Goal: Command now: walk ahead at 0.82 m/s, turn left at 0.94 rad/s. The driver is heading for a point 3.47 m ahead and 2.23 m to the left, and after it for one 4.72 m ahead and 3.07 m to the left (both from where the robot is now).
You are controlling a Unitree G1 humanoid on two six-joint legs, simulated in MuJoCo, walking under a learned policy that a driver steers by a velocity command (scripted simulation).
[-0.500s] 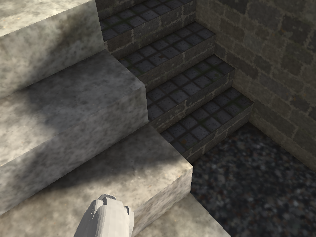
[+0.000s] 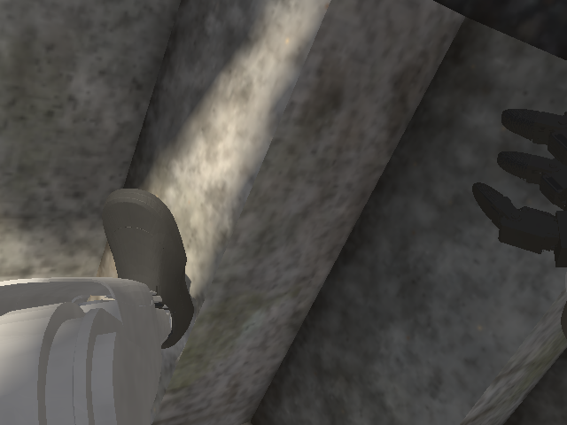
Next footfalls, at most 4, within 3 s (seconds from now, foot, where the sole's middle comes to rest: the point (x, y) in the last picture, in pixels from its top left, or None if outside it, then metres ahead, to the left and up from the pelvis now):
none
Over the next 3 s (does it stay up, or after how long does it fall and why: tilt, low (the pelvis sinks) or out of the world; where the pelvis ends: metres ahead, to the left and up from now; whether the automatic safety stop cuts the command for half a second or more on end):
falls after 0.20 s (tilt)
